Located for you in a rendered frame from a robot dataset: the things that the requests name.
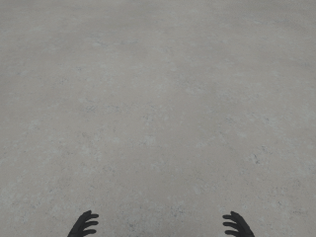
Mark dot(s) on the right robot hand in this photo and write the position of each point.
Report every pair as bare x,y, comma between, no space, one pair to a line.
241,225

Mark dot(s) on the left robot hand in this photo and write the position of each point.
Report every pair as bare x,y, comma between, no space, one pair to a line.
81,224

